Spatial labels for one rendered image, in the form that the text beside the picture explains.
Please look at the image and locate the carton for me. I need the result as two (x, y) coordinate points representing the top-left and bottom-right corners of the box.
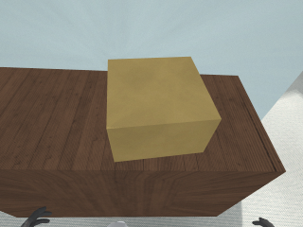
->
(106, 57), (222, 162)

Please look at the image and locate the robot right hand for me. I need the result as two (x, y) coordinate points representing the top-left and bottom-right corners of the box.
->
(252, 217), (275, 227)

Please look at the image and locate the robot left hand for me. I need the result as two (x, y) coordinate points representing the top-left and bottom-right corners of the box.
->
(21, 206), (52, 227)

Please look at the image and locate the pedestal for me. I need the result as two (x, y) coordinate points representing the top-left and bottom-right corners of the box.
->
(0, 67), (286, 218)

